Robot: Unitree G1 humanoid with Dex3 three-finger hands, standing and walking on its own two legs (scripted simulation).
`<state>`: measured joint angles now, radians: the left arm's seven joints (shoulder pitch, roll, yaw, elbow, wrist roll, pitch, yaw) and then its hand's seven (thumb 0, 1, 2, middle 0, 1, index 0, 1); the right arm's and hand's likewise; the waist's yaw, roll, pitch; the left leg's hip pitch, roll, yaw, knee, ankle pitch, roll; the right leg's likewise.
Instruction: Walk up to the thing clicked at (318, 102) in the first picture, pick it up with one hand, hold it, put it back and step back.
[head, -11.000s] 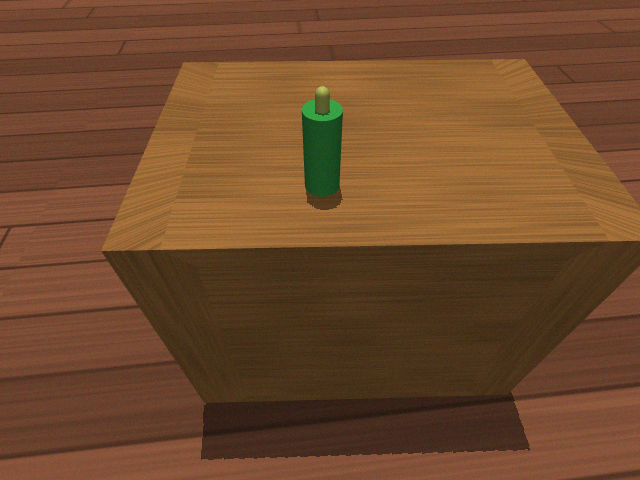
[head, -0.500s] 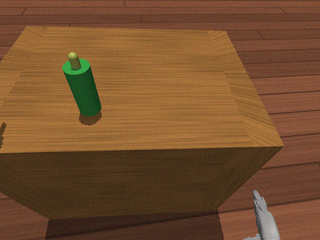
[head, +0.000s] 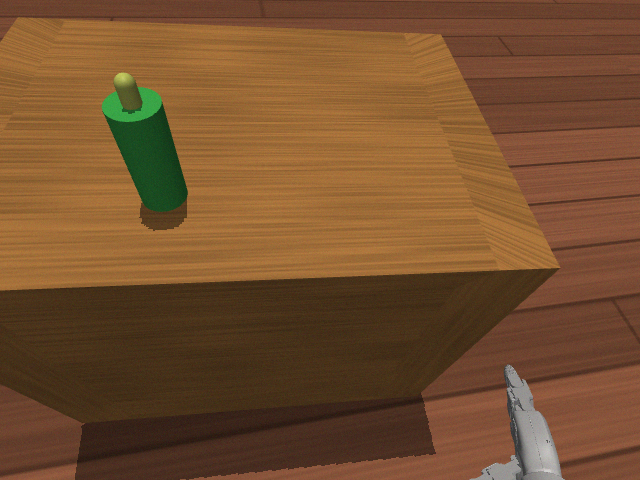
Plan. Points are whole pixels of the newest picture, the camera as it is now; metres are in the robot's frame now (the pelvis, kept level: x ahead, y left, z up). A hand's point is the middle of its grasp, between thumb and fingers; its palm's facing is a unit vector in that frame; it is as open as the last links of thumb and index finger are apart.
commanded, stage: go down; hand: left
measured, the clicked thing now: (146, 144) +0.52 +0.20 +0.10
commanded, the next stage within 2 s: approach in 0.46 s
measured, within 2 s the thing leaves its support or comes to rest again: neither
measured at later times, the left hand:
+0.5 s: hand out of the picture +0.44 +0.39 +0.19, palm faces +0.19 -0.98 +0.01, open 17.6 cm
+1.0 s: hand (53, 181) +0.46 +0.30 +0.10, palm faces +0.09 -1.00 +0.05, open 17.7 cm
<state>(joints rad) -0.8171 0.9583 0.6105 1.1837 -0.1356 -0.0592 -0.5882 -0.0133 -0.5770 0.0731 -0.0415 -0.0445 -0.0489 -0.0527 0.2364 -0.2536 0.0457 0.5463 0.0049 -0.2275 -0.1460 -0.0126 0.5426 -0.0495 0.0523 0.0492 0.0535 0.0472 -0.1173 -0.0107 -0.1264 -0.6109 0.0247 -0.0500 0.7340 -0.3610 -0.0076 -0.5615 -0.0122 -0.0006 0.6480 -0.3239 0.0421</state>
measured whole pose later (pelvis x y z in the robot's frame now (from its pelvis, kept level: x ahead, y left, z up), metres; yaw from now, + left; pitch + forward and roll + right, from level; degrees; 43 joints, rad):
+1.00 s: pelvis +0.00 +0.00 -0.02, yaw +0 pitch +17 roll -3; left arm -0.83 0.73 0.51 1.15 -0.15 -0.15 -0.46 -0.01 -0.60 0.09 -0.04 -0.06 -0.03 -0.08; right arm 0.28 -0.24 0.05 0.37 -0.01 -0.19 -0.06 -0.01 0.55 -0.05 0.05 0.05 0.05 0.05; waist -0.15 -0.01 -0.13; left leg -0.77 0.03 -0.06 0.89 -0.43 -0.01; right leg -0.72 0.00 0.00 0.81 -0.39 0.04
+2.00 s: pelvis -0.02 -0.01 -0.04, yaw -2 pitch +20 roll -2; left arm -0.95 0.57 0.46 1.14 -0.06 -0.23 -0.11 -0.01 -0.59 0.05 -0.25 -0.14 -0.26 -0.14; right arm 0.33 -0.24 -0.03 0.12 -0.02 -0.01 0.03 -0.01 0.53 -0.04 0.05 0.05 0.05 0.05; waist -0.20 0.01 -0.12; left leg -0.90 0.05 -0.04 1.01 -0.46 -0.02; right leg -0.88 0.02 0.02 0.95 -0.43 0.03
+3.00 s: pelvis +0.00 -0.01 -0.04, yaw -2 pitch +20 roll -2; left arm -0.84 0.51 0.42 1.00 -0.07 -0.19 -0.11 0.01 -0.23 1.04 -0.74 -1.00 -0.78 -1.01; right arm 0.34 -0.23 -0.03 0.14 -0.01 0.03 0.02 -0.01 0.53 -0.05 0.05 0.05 0.05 0.05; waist -0.18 0.02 -0.14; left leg -0.87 0.05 -0.04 1.01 -0.49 -0.02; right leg -0.85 0.02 0.02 0.94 -0.45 0.04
